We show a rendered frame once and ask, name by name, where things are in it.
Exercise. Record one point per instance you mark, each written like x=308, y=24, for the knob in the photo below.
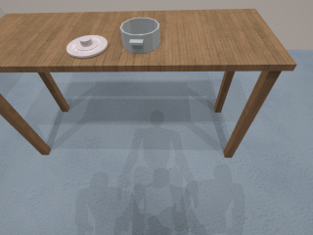
x=85, y=40

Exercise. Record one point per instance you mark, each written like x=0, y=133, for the table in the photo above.
x=189, y=40

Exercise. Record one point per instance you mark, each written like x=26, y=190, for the lid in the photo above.
x=98, y=45

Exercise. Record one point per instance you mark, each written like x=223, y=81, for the pot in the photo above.
x=140, y=35

